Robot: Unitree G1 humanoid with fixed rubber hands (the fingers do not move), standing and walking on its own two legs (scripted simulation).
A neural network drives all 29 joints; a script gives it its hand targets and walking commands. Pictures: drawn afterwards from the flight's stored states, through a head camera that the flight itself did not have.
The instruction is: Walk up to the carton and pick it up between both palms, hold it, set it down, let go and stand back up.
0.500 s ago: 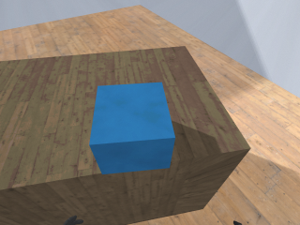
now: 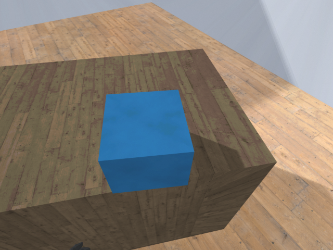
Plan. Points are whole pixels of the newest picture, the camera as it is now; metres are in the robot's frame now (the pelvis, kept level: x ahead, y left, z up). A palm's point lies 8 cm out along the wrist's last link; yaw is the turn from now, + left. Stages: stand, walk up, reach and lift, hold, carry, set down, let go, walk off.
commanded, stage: walk up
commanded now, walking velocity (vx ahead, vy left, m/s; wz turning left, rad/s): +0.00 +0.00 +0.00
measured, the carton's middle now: (146, 139) +0.40 +0.07 +0.03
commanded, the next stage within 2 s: reach and lift in 1.64 s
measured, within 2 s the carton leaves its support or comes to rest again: neither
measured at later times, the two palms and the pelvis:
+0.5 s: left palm out of the picture +0.11 +0.27 -0.10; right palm out of the picture +0.11 -0.24 -0.11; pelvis +0.02 +0.01 +0.00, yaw +5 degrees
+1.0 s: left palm out of the picture +0.07 +0.28 -0.11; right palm (259, 245) +0.17 -0.22 -0.10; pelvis +0.02 +0.01 -0.01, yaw +12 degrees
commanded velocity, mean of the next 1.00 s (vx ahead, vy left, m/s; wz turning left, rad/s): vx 0.00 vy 0.00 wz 0.00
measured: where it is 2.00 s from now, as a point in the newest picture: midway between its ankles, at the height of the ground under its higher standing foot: outside the picture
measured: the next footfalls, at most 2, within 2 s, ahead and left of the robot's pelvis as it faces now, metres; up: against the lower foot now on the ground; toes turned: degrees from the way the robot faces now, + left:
none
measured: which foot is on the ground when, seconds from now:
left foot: down 0.00-1.00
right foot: down 0.00-1.00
